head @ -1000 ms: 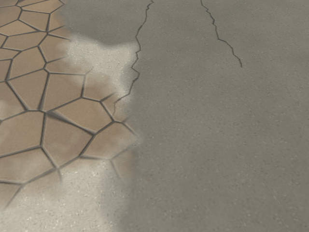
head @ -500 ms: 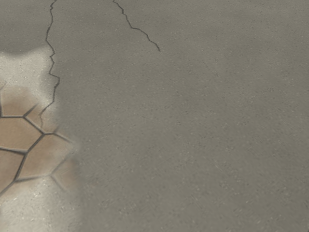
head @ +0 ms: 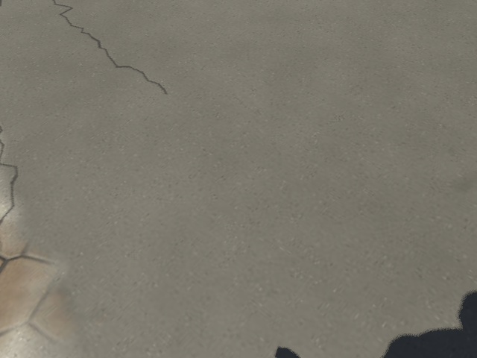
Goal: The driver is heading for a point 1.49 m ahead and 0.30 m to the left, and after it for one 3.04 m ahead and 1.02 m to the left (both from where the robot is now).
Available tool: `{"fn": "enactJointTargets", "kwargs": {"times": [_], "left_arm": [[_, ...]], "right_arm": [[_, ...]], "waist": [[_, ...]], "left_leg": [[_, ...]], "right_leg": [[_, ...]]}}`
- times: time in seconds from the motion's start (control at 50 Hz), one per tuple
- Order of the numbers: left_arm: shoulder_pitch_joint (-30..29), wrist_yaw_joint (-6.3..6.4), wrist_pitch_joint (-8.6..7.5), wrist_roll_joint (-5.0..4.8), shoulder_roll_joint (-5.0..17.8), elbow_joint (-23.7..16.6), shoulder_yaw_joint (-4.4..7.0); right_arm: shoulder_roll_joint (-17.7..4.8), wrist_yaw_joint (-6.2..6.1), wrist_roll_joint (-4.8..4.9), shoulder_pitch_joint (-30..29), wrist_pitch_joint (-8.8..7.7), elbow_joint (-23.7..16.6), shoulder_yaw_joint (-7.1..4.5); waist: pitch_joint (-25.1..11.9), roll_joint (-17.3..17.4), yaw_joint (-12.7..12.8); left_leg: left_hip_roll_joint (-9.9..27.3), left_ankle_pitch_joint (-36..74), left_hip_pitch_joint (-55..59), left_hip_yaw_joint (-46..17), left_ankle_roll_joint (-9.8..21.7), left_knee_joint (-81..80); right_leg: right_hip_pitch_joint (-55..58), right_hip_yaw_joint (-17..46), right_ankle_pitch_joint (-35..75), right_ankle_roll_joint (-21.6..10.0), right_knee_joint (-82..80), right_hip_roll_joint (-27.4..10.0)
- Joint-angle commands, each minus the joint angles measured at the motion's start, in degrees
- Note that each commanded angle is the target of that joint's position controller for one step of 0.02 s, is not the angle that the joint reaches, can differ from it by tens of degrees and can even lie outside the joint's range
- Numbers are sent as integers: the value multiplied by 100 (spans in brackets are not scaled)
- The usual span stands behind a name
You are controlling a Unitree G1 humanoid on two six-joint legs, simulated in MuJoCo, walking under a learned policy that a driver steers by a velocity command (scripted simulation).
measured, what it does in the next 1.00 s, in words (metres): walks ahead: left foot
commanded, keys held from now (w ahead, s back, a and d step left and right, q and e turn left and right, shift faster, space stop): no key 0.40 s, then w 0.60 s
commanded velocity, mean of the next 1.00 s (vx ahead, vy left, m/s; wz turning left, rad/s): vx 0.19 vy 0.00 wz -0.03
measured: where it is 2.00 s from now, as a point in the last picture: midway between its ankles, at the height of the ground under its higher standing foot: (245, 251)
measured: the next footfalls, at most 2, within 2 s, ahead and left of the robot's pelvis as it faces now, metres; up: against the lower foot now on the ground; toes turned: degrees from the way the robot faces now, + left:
left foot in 0.20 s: +0.03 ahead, +0.15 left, +0.00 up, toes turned +0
left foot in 1.06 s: +0.41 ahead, +0.14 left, +0.00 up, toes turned +2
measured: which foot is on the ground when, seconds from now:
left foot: up 0.00-0.18, down 0.20-0.66, up 0.68-1.00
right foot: down 0.00-1.00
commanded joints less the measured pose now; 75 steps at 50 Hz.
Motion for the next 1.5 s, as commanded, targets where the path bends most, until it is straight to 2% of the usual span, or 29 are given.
{"fn": "enactJointTargets", "kwargs": {"times": [0.02,0.12,0.18,0.22,0.24,0.28,0.4,0.46,0.52,0.6,0.64,0.66,0.68,0.7,0.74,0.8,0.88,0.98,1.02,1.06,1.08,1.1,1.12,1.14,1.16,1.18,1.26,1.34,1.5], "left_arm": [[-268,66,-170,-11,836,-210,191],[-246,91,-121,-22,829,16,182],[-260,74,-104,-110,699,170,117],[146,11,-175,20,672,276,123],[27,26,-158,19,607,306,109],[-281,83,-99,-29,684,337,136],[-131,121,-27,-48,640,636,144],[21,143,-16,-135,692,785,191],[17,125,-225,-190,580,758,174],[50,-3,-534,-261,417,738,164],[893,-31,-586,-294,559,1093,234],[1475,-17,-616,-283,889,1322,340],[2162,-55,-633,-281,1514,1499,518],[2214,-99,-677,-164,1205,1457,402],[1902,-117,-730,-101,770,1346,259],[1860,-80,-599,-131,492,1365,112],[1578,107,-516,-124,759,1195,121],[1872,127,-572,-231,936,1342,213],[1762,117,-513,-184,1031,1312,263],[1714,123,-399,-105,958,1251,240],[1874,127,-384,22,670,1105,134],[2661,62,-506,-110,-213,1121,-78],[2071,29,-643,-274,465,1074,66],[1466,15,-715,-403,779,861,164],[1224,61,-742,-363,769,809,159],[1154,100,-716,-265,734,806,203],[1220,134,-476,-191,489,757,217],[329,135,-482,-90,532,417,234],[-1124,-97,-632,-187,347,-66,83]], "right_arm": [[-494,-71,4,112,-16,-188,-142],[-319,-44,39,-71,-72,-151,-36],[-321,10,-37,242,-112,39,-2],[-915,3,-63,237,-121,66,-93],[-727,54,-17,92,-138,138,-72],[-433,88,-82,-63,-210,158,15],[-382,28,-48,89,-275,412,87],[-467,-26,39,230,-218,486,53],[-529,-35,119,423,-352,453,41],[-771,30,160,602,-505,499,-57],[-549,80,178,-97,-509,235,7],[-272,102,159,-436,-566,26,86],[-139,95,92,-558,-698,-200,111],[-309,100,121,-518,-785,-208,67],[-243,200,295,-305,-835,-132,79],[-99,340,176,-642,-807,-271,78],[295,452,87,-1357,-730,-596,251],[-129,425,173,-1649,-672,-824,162],[-366,411,155,-1173,-676,-736,35],[-685,337,171,405,-612,-261,-191],[-1074,273,104,1323,-572,-73,-289],[-1239,366,21,1484,-590,44,-273],[-694,396,79,1145,-634,-5,-130],[-502,395,88,628,-681,-79,-71],[-431,408,46,188,-728,-160,-44],[-321,425,-27,-53,-766,-180,-22],[-229,401,-38,-17,-841,-18,12],[-490,233,-20,461,-802,141,-40],[-594,145,81,1385,-619,470,-49]], "waist": [[-534,-1039,-23],[-586,-1016,148],[-506,-793,-98],[-551,108,297],[-524,399,266],[-366,186,145],[-275,-73,86],[-78,-89,64],[498,76,-7],[486,726,111],[391,486,605],[280,-299,780],[-17,-1721,917],[-104,-1580,879],[-51,-801,556],[118,-693,454],[342,-659,474],[492,-880,348],[36,-971,17],[-925,-941,-740],[-1656,-85,-915],[-2526,1571,-353],[-1807,920,-512],[-910,568,-386],[-564,-8,-180],[-377,-83,7],[-225,144,320],[30,-84,105],[231,-70,-427]], "left_leg": [[97,366,-173,-245,-102,311],[19,613,471,-69,-74,-1302],[-38,2264,1420,-25,131,-3025],[476,3431,1792,-443,459,-2703],[386,2406,1180,-444,625,-2775],[244,1959,828,-375,496,-2969],[80,2172,1018,-223,379,-2875],[-28,-300,753,-259,659,-2870],[381,-1437,572,-996,1063,-3160],[1347,-1182,826,-2384,1639,-3854],[809,-96,111,-1476,1245,-3268],[154,916,-567,-549,834,-2024],[-509,1053,-1689,269,434,-144],[-525,-299,-2551,-198,422,1068],[-60,151,-3212,-465,718,1897],[322,1078,-3104,-138,719,1231],[46,2394,-1689,344,369,-819],[-164,3077,-853,205,601,-2073],[-344,2833,-240,270,819,-2067],[-511,2570,1780,393,1105,-1973],[658,2144,3430,-1041,1440,-1865],[1857,191,4586,-4085,2328,-3102],[1673,-503,3967,-4409,2044,-3787],[1562,-202,3085,-3524,1823,-3875],[1376,615,2219,-2832,1740,-3981],[1163,1278,1567,-2249,1689,-4073],[854,1759,736,-1342,1773,-4585],[844,2145,1069,-1028,1796,-4768],[853,2734,2050,-454,1572,-4410]], "right_leg": [[437,1122,2390,-1016,-902,-1343],[535,1138,1944,-1041,-791,-1273],[159,1072,1098,-668,-695,-1042],[-136,615,320,-190,-469,-459],[272,327,161,-16,-451,-228],[495,315,402,19,-263,-254],[401,344,798,-9,-304,-297],[-64,142,-1719,-116,-102,-44],[-859,227,-2286,-225,194,-104],[-903,-176,-1100,-262,895,-56],[435,-19,-821,-424,-27,-107],[1239,1021,-863,-654,-545,-578],[2436,2884,-175,-1201,-1174,-1576],[2841,3671,727,-1559,-1276,-2136],[3015,2837,1221,-1392,-1102,-2028],[2585,1662,2059,-984,-1455,-1645],[1091,653,1812,-860,-2026,-1122],[1324,490,1974,-689,-2176,-1480],[1782,333,3742,-527,-1414,-1553],[1279,38,4635,-272,577,-1198],[-83,-111,2601,-136,2494,-827],[-1778,340,-1736,104,4362,249],[-2369,855,-1812,-22,5012,-9],[-2712,656,-1268,-135,5064,-294],[-2431,554,-696,-161,4794,-606],[-2144,513,-365,-145,4487,-812],[-1755,465,-9,-11,3745,-1088],[-2594,406,1136,258,2488,-1125],[-2483,19,1938,243,439,-692]]}}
